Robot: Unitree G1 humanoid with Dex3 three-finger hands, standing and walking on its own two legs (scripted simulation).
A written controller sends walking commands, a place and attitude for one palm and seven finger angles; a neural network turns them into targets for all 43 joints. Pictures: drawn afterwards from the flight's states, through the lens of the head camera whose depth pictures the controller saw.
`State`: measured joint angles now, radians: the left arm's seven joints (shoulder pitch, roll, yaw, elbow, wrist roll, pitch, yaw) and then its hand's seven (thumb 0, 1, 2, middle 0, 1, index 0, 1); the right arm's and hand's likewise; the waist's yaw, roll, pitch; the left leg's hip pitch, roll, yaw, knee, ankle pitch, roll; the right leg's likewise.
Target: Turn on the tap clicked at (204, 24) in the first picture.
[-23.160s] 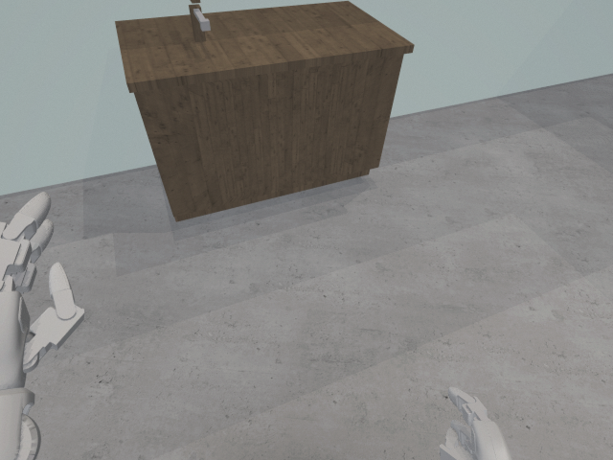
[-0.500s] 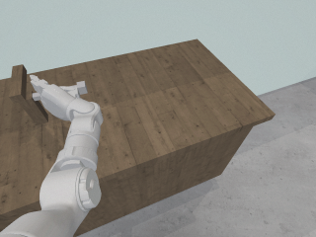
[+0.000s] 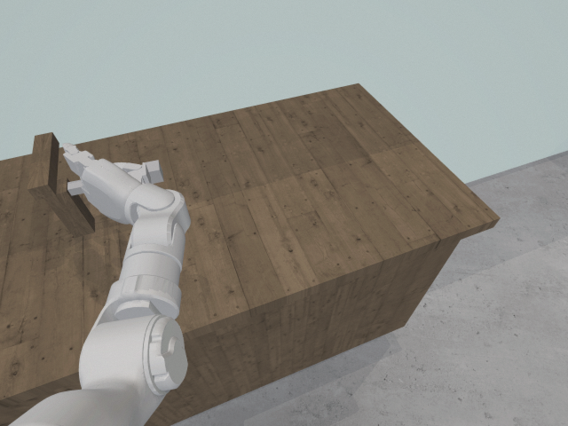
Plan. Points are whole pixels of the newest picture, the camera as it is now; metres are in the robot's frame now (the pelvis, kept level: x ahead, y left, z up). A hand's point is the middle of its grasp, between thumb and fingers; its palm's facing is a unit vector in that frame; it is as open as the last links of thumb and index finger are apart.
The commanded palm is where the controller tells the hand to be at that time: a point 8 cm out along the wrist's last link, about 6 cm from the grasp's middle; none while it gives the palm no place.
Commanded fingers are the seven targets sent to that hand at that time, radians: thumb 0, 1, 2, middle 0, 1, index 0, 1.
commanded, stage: lift the hand up off the lever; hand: left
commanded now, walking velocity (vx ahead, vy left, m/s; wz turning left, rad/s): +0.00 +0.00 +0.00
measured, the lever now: (154, 172) +0.53 +0.23 +0.06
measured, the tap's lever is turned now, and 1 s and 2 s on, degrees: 86 86 86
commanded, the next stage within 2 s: draw the hand back beside the body in 0.12 s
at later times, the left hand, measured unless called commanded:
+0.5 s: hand (147, 199) +0.39 +0.18 +0.14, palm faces +0.40 -0.91 -0.11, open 7.8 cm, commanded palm +0.33 +0.23 +0.15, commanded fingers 0.00 0.90 0.90 -0.17 -0.20 -0.17 -0.20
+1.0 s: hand (74, 265) +0.27 +0.22 +0.16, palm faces +0.24 -0.94 -0.24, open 7.6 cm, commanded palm +0.23 +0.27 +0.17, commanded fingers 0.00 0.90 0.90 -0.19 -0.27 -0.19 -0.27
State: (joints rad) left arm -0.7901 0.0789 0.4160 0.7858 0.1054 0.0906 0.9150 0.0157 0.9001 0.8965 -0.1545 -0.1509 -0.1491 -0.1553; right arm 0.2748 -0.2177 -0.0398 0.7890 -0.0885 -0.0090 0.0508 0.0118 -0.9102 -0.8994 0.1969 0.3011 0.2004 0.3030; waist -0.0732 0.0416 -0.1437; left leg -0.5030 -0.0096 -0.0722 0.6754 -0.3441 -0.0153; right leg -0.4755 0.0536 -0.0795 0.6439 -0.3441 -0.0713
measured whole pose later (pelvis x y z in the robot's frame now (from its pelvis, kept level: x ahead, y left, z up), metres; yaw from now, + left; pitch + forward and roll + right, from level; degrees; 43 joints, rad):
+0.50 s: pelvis +0.00 +0.00 +0.01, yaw -3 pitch +1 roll +0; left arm -0.33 0.19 0.22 0.38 -0.05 0.08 0.31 0.01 0.90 0.90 -0.16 -0.17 -0.16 -0.17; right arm 0.23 -0.22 0.00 0.66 0.02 0.07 -0.06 0.01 -0.91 -0.90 0.20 0.30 0.20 0.30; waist -0.04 0.03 -0.07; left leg -0.24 0.00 -0.02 0.52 -0.30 -0.01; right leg -0.25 0.07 -0.02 0.52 -0.30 -0.07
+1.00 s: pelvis -0.02 +0.02 +0.03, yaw -2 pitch -6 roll +0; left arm 0.07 0.30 0.16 -0.02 -0.08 -0.11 0.09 0.02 0.89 0.90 -0.19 -0.24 -0.19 -0.25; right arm 0.17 -0.20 0.04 0.63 0.02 -0.04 -0.05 0.02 -0.91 -0.90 0.20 0.30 0.20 0.30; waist 0.02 0.05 0.03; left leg -0.07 -0.02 -0.02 0.38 -0.21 0.02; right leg -0.06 0.04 -0.02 0.35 -0.20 -0.04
